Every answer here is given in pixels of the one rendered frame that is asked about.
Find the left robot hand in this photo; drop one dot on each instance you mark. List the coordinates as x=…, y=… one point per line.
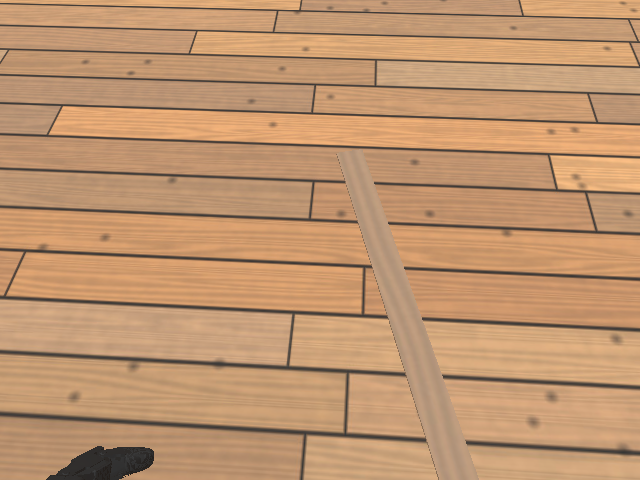
x=109, y=464

